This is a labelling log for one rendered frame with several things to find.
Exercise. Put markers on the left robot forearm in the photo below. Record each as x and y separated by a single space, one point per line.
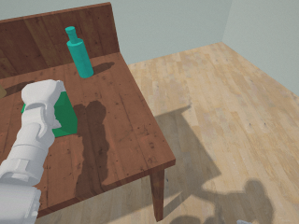
24 163

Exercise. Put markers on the sponge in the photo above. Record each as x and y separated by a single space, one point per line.
64 112

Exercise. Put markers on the robot left hand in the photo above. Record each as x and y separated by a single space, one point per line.
46 90

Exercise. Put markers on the robot left upper arm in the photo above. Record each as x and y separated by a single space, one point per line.
18 204

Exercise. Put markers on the table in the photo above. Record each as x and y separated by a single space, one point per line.
118 140

